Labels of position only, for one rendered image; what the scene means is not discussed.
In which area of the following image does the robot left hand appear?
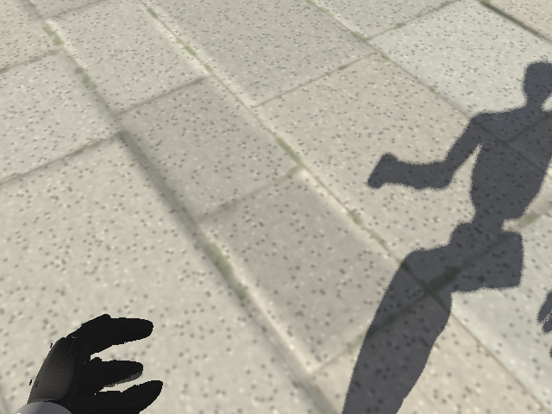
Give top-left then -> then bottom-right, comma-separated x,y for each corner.
27,314 -> 163,414

